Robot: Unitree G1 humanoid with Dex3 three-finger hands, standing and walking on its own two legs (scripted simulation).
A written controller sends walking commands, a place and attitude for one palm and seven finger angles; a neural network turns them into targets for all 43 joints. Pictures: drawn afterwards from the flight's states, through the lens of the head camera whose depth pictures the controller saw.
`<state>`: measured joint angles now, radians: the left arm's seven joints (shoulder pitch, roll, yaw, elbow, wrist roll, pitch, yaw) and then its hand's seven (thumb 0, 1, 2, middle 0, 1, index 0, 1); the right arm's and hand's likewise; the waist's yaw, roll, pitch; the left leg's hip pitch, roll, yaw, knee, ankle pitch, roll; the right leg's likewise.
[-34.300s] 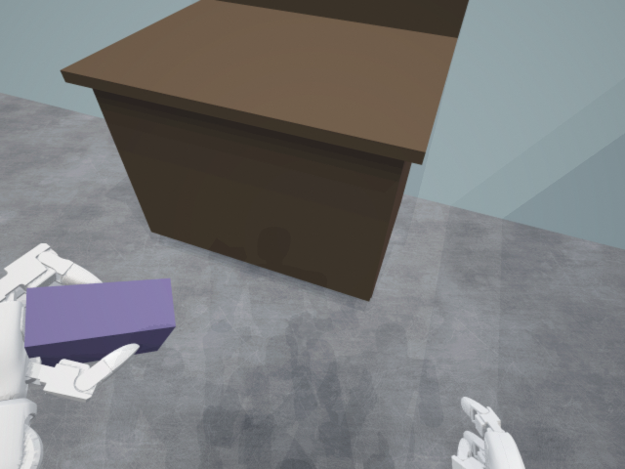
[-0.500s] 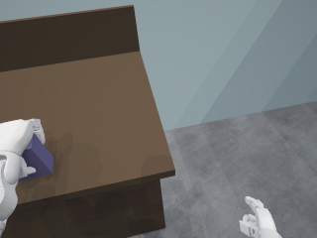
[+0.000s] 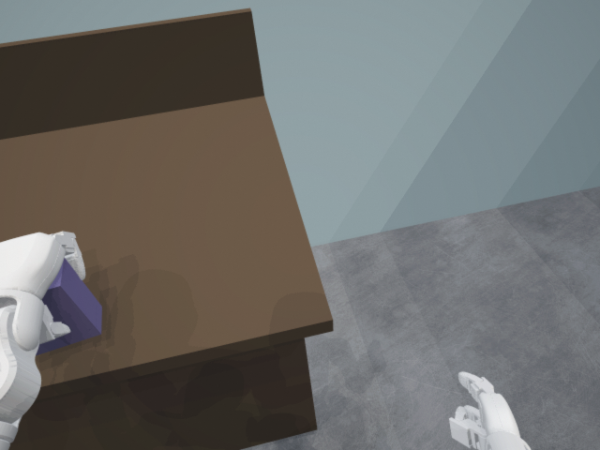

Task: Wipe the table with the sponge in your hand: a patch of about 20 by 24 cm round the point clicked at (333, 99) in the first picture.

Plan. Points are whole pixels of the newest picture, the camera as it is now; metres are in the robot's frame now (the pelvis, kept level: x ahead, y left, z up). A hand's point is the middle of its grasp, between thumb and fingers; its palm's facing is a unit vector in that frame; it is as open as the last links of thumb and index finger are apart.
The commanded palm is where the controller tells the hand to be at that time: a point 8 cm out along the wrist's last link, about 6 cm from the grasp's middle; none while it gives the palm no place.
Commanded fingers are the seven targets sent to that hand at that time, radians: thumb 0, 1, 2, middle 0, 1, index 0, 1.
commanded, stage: move the sponge above the wiping area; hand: left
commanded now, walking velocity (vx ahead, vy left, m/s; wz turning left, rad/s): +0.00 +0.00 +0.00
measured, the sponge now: (48, 317) +0.21 +0.38 +0.08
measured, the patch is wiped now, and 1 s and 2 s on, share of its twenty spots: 0.00 0.00 0.00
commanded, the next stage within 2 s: none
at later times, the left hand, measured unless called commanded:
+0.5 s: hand (46, 300) +0.21 +0.36 +0.12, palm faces -0.10 -0.03 -0.99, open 9.3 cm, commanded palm +0.20 +0.35 +0.19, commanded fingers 0.00 0.10 1.30 -1.20 -1.60 -1.20 -1.60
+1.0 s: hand (69, 300) +0.22 +0.34 +0.11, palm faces -0.12 -0.04 -0.99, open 9.3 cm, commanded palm +0.20 +0.34 +0.20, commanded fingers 0.00 0.10 1.30 -1.20 -1.60 -1.20 -1.60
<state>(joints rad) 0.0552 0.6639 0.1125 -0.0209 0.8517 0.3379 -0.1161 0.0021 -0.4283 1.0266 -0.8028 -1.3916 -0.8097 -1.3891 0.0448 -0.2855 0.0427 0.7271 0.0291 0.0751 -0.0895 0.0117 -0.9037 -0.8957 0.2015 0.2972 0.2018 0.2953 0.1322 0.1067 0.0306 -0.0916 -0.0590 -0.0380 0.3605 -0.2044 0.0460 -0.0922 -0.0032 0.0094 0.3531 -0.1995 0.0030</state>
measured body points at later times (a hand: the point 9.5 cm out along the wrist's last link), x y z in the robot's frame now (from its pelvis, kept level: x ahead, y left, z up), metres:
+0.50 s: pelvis +0.00 +0.00 +0.00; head +0.00 -0.05 +0.45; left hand +0.22 +0.36 +0.17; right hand +0.23 -0.23 -0.10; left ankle +0.00 +0.09 -0.75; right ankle +0.00 -0.13 -0.75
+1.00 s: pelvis +0.00 +0.00 +0.00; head -0.01 -0.05 +0.45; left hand +0.22 +0.34 +0.16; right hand +0.23 -0.22 -0.10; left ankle +0.00 +0.09 -0.75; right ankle +0.00 -0.13 -0.75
